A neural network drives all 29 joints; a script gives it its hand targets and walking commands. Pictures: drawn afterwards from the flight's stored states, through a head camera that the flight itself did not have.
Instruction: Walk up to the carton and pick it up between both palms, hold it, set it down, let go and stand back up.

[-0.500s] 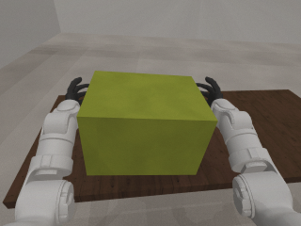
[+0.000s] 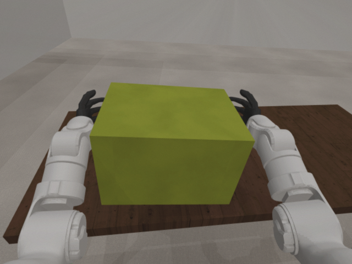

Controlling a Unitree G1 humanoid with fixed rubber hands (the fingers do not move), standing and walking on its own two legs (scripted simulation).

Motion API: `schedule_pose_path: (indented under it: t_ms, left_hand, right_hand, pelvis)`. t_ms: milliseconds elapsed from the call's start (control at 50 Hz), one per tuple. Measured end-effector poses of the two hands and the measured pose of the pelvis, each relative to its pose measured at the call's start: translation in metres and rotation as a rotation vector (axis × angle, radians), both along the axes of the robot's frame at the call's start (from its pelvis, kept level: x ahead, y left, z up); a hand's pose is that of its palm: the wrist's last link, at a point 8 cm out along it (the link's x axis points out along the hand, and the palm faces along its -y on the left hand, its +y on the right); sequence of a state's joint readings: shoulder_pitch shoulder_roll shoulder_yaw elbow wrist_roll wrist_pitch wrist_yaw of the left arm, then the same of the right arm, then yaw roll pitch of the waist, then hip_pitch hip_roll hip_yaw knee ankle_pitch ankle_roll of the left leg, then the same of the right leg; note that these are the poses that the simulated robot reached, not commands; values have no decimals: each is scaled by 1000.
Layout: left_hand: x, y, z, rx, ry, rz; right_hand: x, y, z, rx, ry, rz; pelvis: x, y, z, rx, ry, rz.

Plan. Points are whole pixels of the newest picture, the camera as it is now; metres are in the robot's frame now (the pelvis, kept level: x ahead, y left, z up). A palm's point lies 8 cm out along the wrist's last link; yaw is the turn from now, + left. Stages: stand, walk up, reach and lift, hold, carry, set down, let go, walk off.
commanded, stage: hold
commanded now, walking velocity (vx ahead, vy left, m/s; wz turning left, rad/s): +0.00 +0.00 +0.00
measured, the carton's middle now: (168, 141) +0.37 +0.02 +0.15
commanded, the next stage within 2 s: none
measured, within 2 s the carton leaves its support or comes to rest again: neither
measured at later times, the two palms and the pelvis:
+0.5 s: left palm (85, 122) +0.37 +0.21 +0.20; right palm (250, 121) +0.38 -0.17 +0.21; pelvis +0.00 +0.00 +0.00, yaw +0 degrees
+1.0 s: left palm (85, 122) +0.37 +0.21 +0.20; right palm (251, 120) +0.38 -0.17 +0.21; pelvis +0.00 +0.00 +0.00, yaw +0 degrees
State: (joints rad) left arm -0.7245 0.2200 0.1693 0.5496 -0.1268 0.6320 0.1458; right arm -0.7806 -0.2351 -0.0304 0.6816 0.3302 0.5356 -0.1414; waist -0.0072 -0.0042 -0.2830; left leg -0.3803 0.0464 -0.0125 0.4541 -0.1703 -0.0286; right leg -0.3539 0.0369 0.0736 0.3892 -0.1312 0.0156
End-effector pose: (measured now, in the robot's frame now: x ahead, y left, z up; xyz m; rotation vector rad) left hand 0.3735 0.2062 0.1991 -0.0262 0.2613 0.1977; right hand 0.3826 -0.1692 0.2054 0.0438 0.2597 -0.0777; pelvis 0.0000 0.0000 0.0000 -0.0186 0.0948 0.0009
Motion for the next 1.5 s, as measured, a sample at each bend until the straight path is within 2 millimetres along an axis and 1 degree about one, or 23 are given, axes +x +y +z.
schedule_pose_path:
  t_ms: [1400,1500]
  left_hand:
    - [1,-1,2,-6,-8,0]
    - [1,-1,4,-5,-15,-1]
  right_hand:
    - [1,-1,2,11,-1,-4]
    - [1,-1,4,-4,-8,-1]
  pelvis:
    - [1,0,0,0,2,2]
    - [1,0,0,0,1,2]
